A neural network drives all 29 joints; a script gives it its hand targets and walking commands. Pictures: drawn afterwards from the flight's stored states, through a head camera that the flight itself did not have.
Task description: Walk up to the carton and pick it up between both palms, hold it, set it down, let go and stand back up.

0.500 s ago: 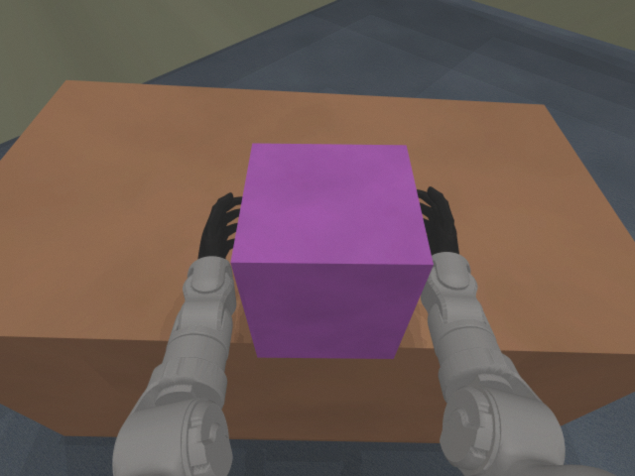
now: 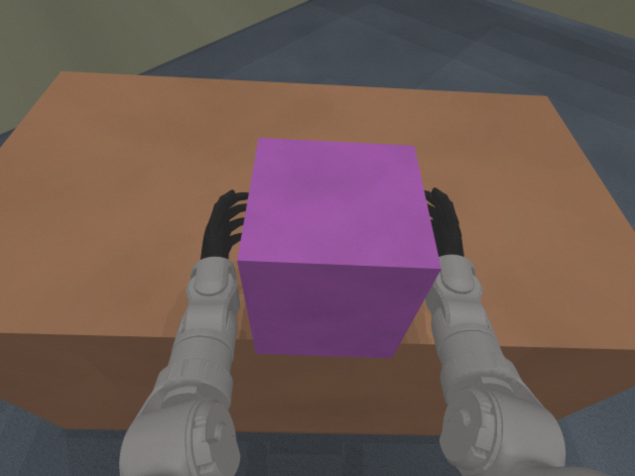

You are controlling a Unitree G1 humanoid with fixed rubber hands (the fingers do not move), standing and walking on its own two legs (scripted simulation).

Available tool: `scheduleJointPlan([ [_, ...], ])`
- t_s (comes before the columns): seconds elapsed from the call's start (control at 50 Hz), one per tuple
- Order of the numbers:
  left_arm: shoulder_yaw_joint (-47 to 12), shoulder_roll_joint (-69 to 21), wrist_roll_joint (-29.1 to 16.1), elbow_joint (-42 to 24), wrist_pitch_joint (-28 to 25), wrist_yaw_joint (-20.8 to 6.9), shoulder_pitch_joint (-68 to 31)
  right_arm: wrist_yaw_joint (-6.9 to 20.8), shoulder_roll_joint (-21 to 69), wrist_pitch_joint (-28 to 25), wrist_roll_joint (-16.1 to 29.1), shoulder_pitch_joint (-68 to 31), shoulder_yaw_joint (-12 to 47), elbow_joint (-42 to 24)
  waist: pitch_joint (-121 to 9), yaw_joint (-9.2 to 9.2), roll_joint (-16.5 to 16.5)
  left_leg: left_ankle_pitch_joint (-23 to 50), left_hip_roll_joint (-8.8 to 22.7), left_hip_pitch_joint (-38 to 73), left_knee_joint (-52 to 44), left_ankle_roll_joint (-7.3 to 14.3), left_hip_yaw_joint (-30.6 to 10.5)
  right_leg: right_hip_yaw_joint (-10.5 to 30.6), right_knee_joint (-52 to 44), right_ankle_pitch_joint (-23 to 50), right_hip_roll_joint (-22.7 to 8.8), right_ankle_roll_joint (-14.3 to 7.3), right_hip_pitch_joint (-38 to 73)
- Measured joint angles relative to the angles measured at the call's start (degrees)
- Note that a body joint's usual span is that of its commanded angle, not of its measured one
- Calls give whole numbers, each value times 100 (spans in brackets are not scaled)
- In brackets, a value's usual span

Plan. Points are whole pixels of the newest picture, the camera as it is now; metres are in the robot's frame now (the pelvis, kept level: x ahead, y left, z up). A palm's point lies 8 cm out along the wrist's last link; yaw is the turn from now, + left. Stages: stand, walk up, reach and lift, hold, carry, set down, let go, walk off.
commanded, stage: set down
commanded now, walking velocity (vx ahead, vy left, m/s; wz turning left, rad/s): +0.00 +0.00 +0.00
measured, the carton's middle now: (330, 256) +0.40 -0.01 +0.02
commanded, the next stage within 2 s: none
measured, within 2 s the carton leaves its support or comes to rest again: neither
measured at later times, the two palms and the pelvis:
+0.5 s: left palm (197, 240) +0.40 +0.18 +0.04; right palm (434, 258) +0.39 -0.15 +0.04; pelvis +0.01 +0.01 +0.00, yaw -1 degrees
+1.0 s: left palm (167, 314) +0.30 +0.20 +0.01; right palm (459, 304) +0.32 -0.17 +0.03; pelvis -0.02 +0.00 +0.00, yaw -1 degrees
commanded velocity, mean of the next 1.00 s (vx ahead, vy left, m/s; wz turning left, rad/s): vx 0.00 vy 0.00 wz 0.00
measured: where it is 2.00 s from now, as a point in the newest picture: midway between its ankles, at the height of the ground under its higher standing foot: outside the picture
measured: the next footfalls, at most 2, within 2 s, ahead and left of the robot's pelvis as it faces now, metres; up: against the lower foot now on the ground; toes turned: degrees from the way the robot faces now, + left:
none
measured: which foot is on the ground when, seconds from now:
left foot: down 0.00-1.00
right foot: down 0.00-1.00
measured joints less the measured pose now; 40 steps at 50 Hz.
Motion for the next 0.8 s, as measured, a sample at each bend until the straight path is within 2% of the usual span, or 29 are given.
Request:
scheduleJointPlan([
  [0.1,1,39,0,39,-11,-1,1,-14,-1,-31,-1,0,42,-1,12,-8,0,0,1,0,0,0,8,6,0,0,0,0,-2],
  [0.16,3,169,-2,207,-1,54,0,-161,-50,-60,68,-2,357,37,42,-33,0,-1,2,0,0,0,19,16,0,0,1,0,-6],
  [0.22,-115,399,-217,491,13,202,-1,-295,-235,-88,489,-4,884,335,48,-34,0,-14,11,-1,1,0,44,41,0,0,10,0,-18],
  [0.32,-731,829,-1024,756,-161,504,-25,-367,-486,-103,1301,-7,1562,936,-177,-33,14,-97,65,-283,155,0,55,51,-1,2,64,0,-236],
  [0.44,-1300,1146,-1609,1176,-403,568,-269,-400,-689,-159,2006,-7,2167,1175,-499,-7,27,-258,145,-652,422,0,55,56,0,1,146,0,-492],
  [0.56,-1668,1159,-1683,1195,-353,569,-272,-398,-932,-428,2522,-7,2675,1480,-580,71,30,-310,149,-708,501,0,57,59,0,-13,150,0,-513],
  [0.68,-1682,1159,-1695,1154,-220,570,-92,-352,-1080,-638,2825,26,3009,1558,-625,122,72,-294,150,-711,507,0,57,59,0,3,152,0,-513],
  [0.8,-1684,1161,-1695,477,-116,457,636,-324,-1187,-820,3003,256,3286,1338,-652,131,152,-226,156,-710,507,0,57,59,0,63,157,0,-513],
])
